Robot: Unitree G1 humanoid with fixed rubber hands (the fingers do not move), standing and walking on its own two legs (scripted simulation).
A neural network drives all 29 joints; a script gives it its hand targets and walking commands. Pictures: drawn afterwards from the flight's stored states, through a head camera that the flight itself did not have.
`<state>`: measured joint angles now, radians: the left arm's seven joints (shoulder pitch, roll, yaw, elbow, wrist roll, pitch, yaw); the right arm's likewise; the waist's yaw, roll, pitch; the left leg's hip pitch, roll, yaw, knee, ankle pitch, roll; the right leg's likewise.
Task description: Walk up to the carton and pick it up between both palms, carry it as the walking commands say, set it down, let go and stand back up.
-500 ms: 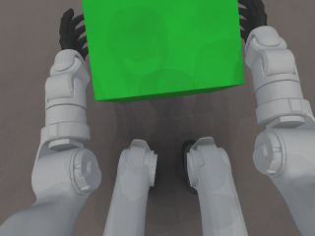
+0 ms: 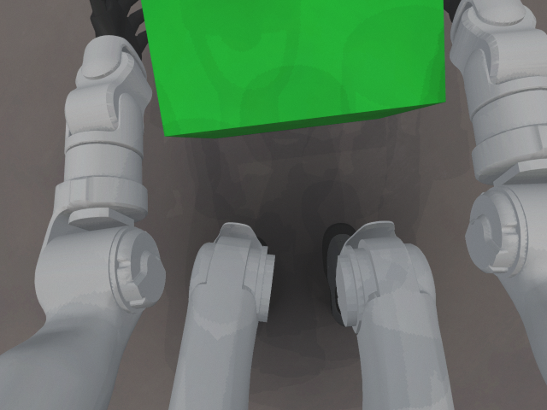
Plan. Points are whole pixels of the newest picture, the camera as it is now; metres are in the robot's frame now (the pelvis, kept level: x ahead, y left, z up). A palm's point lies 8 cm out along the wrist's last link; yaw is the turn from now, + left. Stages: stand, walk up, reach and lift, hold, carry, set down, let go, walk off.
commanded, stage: set down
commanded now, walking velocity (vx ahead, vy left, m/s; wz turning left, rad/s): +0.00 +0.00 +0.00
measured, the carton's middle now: (286, 17) +0.57 -0.01 -0.23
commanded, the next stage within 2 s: none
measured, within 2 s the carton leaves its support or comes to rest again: rests again in 0.58 s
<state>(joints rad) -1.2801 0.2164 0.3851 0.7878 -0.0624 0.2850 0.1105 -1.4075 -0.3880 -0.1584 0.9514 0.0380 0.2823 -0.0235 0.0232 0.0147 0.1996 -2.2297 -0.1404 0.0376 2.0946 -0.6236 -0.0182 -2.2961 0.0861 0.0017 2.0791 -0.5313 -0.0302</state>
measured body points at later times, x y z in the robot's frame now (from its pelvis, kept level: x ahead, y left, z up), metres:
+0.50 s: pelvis -0.01 +0.00 -0.03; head +0.36 -0.02 +0.23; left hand +0.55 +0.17 -0.18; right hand +0.56 -0.21 -0.19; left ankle +0.09 +0.10 -0.36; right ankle +0.11 -0.10 -0.36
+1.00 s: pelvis -0.01 +0.00 -0.04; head +0.35 -0.02 +0.21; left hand +0.55 +0.17 -0.20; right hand +0.56 -0.20 -0.20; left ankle +0.09 +0.10 -0.36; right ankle +0.11 -0.10 -0.36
